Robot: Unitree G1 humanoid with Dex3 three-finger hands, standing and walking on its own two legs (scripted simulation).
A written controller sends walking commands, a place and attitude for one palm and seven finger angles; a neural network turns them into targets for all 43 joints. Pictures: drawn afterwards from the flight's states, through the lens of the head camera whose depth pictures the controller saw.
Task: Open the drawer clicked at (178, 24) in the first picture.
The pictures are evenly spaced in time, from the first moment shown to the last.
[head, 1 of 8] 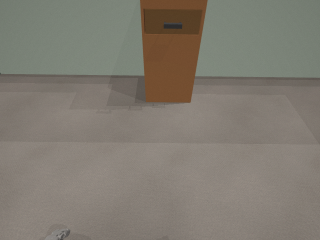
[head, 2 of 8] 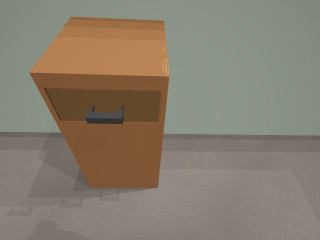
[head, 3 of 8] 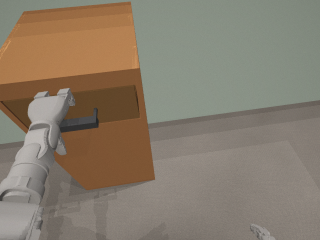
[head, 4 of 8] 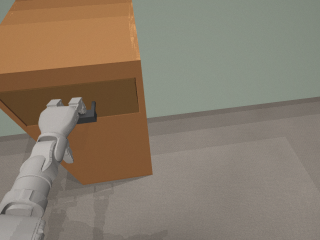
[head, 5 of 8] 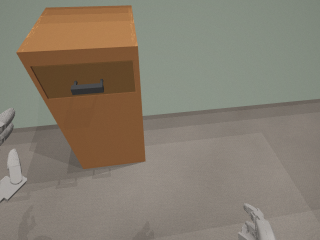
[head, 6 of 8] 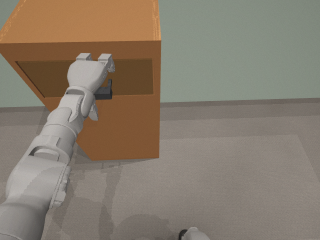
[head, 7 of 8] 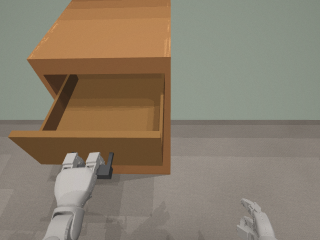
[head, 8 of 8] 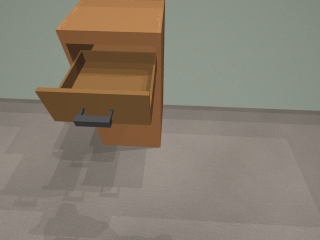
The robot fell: no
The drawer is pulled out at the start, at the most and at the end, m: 0.00 0.30 0.30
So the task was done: yes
